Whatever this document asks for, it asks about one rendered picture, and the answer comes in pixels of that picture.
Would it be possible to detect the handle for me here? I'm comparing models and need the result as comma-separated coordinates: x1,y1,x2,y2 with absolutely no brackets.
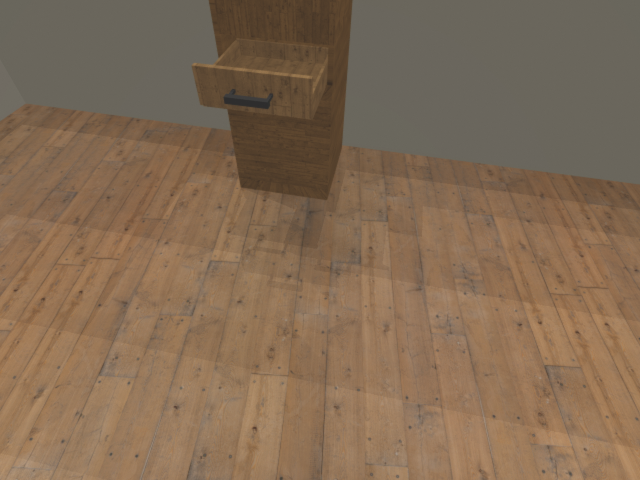
223,89,273,109

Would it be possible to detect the drawer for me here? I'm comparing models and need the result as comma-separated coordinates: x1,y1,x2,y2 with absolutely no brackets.
191,38,328,120

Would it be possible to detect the cabinet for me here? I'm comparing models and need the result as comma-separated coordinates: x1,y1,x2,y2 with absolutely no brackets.
209,0,352,200

